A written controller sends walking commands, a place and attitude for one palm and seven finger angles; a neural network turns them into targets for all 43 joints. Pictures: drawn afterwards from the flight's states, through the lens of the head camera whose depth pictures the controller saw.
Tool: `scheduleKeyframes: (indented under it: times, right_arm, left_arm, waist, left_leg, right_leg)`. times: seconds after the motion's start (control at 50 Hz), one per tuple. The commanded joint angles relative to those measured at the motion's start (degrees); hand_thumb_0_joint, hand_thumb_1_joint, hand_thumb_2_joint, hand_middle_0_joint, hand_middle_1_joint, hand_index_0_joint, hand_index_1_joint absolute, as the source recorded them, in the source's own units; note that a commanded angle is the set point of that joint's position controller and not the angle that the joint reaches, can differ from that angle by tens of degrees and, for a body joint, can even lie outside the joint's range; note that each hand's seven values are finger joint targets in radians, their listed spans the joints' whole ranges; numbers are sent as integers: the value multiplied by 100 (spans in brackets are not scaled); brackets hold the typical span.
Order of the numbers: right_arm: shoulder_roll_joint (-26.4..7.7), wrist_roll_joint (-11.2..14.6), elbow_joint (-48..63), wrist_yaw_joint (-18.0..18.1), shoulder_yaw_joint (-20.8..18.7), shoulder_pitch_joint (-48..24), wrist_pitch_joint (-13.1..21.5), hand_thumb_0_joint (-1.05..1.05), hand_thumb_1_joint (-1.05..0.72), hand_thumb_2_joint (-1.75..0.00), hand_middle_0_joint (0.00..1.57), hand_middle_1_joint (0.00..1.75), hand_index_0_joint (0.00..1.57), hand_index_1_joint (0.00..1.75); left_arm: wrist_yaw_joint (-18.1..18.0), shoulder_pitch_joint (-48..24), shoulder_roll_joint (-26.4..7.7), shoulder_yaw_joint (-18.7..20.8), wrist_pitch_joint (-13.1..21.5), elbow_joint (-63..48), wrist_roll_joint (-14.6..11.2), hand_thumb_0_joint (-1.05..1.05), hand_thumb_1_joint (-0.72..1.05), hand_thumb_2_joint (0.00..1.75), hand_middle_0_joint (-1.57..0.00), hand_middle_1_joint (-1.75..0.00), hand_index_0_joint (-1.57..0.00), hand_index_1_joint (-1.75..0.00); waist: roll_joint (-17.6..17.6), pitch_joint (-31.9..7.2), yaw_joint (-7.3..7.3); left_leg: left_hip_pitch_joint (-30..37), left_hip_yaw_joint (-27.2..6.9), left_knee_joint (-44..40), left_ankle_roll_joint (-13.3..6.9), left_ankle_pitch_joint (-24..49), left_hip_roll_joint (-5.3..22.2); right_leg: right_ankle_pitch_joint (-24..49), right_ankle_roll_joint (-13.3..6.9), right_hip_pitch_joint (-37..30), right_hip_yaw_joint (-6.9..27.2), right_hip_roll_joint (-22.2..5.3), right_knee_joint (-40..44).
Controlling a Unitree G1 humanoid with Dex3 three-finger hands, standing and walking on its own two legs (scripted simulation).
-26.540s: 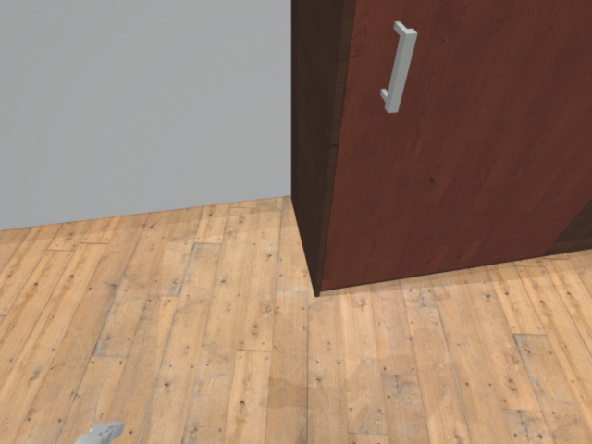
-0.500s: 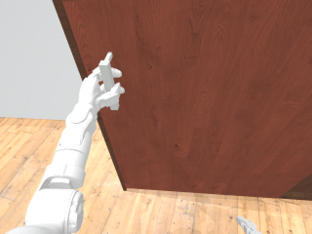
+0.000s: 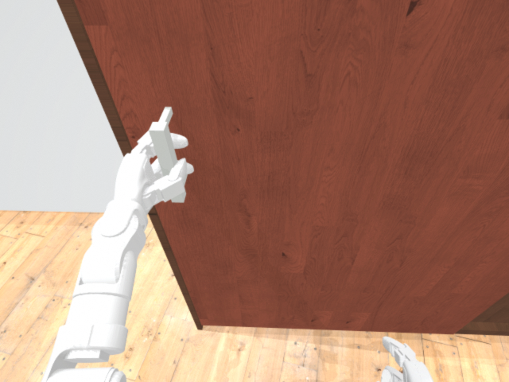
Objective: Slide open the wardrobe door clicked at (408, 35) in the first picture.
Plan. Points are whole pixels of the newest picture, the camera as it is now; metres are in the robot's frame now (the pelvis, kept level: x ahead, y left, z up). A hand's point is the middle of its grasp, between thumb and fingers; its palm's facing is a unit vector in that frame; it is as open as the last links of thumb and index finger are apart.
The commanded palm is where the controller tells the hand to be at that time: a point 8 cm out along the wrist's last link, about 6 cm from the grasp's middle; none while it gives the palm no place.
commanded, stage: tug the door sideways, standing still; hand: left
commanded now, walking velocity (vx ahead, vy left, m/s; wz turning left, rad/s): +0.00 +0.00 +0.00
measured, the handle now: (173, 156) +0.43 +0.15 +0.15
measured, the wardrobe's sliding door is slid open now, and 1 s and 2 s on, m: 0.00 0.00 0.01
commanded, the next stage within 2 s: step sideways, sliding the door along in 0.88 s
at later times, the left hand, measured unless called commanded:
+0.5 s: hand (181, 180) +0.37 +0.12 +0.15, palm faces +0.05 -1.00 -0.04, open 5.8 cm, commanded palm +0.35 +0.12 +0.15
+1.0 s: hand (182, 180) +0.37 +0.12 +0.15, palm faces +0.05 -1.00 -0.06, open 5.9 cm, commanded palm +0.35 +0.16 +0.15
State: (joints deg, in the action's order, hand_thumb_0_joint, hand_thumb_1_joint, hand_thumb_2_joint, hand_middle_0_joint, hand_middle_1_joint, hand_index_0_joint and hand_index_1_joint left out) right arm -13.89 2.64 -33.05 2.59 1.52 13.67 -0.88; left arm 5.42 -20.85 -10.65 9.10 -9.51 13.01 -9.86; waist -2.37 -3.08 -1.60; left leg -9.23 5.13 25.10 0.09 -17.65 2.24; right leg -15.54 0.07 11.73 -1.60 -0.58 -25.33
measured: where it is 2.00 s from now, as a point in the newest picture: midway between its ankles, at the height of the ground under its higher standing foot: outside the picture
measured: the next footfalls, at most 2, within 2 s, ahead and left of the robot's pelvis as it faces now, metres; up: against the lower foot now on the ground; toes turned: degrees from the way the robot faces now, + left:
right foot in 1.86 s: +0.18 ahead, -0.30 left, +0.00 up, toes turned +4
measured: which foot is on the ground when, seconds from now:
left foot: down 0.00-1.00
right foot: down 0.00-1.00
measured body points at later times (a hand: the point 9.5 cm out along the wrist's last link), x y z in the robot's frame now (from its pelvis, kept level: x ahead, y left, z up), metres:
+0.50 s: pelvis -0.02 +0.01 +0.00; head -0.01 -0.01 +0.45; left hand +0.37 +0.18 +0.16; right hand +0.15 -0.20 -0.11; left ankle -0.05 +0.11 -0.74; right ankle -0.03 -0.12 -0.74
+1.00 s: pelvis -0.03 +0.01 -0.01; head -0.02 -0.01 +0.44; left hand +0.36 +0.18 +0.16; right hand +0.13 -0.21 -0.12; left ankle -0.05 +0.11 -0.74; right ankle -0.03 -0.12 -0.74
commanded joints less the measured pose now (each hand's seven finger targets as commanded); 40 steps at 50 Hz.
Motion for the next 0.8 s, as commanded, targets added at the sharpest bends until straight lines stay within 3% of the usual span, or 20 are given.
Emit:
scheduleKeyframes:
  times: [0.0, 0.04, 0.18, 0.34, 0.42, 0.44, 0.48, 0.62, 0.64, 0.7, 0.74, 0.78]
  right_arm:
    - [-614, -21, 782, 74, -232, -557, 249, 0, -90, -90, 20, 30, 20, 30]
    - [-626, -46, 673, 109, -237, -501, 219, 0, -90, -90, 20, 30, 20, 30]
    - [-541, -136, 556, 69, -233, -458, 209, 0, -90, -90, 20, 30, 20, 30]
    - [-510, -169, 490, 34, -181, -543, 266, 0, -90, -90, 20, 30, 20, 30]
    - [-461, -168, 431, -4, -165, -539, 350, 0, -90, -90, 20, 30, 20, 30]
    - [-487, -175, 406, -7, -180, -518, 361, 0, -90, -90, 20, 30, 20, 30]
    - [-464, -162, 403, -22, -168, -532, 411, 0, -90, -90, 20, 30, 20, 30]
    - [-494, -151, 259, -27, -167, -456, 542, 0, -90, -90, 20, 30, 20, 30]
    - [-523, -158, 243, -25, -178, -432, 554, 0, -90, -90, 20, 30, 20, 30]
    - [-508, -143, 209, -24, -160, -432, 626, 0, -90, -90, 20, 30, 20, 30]
    - [-543, -142, 182, -23, -182, -402, 645, 0, -90, -90, 20, 30, 20, 30]
    - [-516, -135, 173, -31, -182, -388, 690, 0, -90, -90, 20, 30, 20, 30]
  left_arm:
    - [4, -2354, -473, -214, 129, -1662, -8, 0, 90, 90, -45, -140, -45, -140]
    - [-119, -2878, -295, -442, 28, -1517, 62, 0, 90, 90, -45, -140, -45, -140]
    - [-270, -3185, 337, -1077, 79, -1496, 225, 0, 90, 90, -45, -140, -45, -140]
    - [-220, -3659, 932, -1677, 330, -1067, 228, 0, 90, 90, -45, -140, -45, -140]
    - [-247, -4060, 1198, -1916, 477, -1003, 242, 0, 90, 90, -45, -140, -45, -140]
    - [-259, -4052, 1220, -1955, 507, -894, 241, 0, 90, 90, -45, -140, -45, -140]
    - [-261, -4180, 1440, -2112, 563, -821, 209, 0, 90, 90, -45, -140, -45, -140]
    - [-298, -4444, 1469, -2114, 720, -438, 193, 0, 90, 90, -45, -140, -45, -140]
    - [-297, -4390, 1434, -2099, 741, -355, 178, 0, 90, 90, -45, -140, -45, -140]
    - [-293, -4551, 1501, -2106, 775, -251, 139, 0, 90, 90, -45, -140, -45, -140]
    - [-310, -4510, 1411, -2075, 810, -182, 156, 0, 90, 90, -45, -140, -45, -140]
    - [-319, -4682, 1438, -2093, 861, -290, 167, 0, 90, 90, -45, -140, -45, -140]
  waist:
    - [263, -1636, 126]
    - [225, -1534, -31]
    - [157, -2022, -90]
    - [325, -1868, -182]
    - [1, -1928, -224]
    - [235, -1884, -242]
    - [213, -1877, -272]
    - [158, -1812, -282]
    - [365, -1801, -272]
    - [213, -1733, -284]
    - [332, -1739, -279]
    - [60, -1890, -278]
  left_leg:
    - [680, -247, 196, -159, 3607, -150]
    - [797, -301, 274, -164, 3641, -146]
    - [1102, -478, 443, -149, 4029, -143]
    - [1037, -646, 444, -141, 3562, -122]
    - [1171, -743, 487, -87, 3559, -101]
    - [1132, -773, 484, -100, 3538, -82]
    - [1047, -778, 469, -98, 3193, -103]
    - [930, -830, 419, -54, 2651, -128]
    - [875, -848, 400, -68, 2623, -125]
    - [807, -821, 394, -63, 2431, -151]
    - [804, -842, 388, -65, 2464, -132]
    - [933, -836, 433, -49, 2653, -145]
  right_leg:
    - [3655, -129, -760, -199, 123, -145]
    - [3506, -125, -515, -211, 137, -116]
    - [3471, -145, -359, -264, 105, -278]
    - [2850, -164, -66, -314, 117, -296]
    - [2560, -186, 182, -329, 124, -341]
    - [2519, -179, 173, -345, 129, -331]
    - [2336, -184, 234, -353, 138, -344]
    - [1908, -212, 399, -376, 148, -347]
    - [1901, -208, 337, -388, 153, -334]
    - [1814, -216, 413, -373, 151, -341]
    - [1785, -213, 395, -380, 146, -335]
    - [1884, -222, 433, -362, 144, -384]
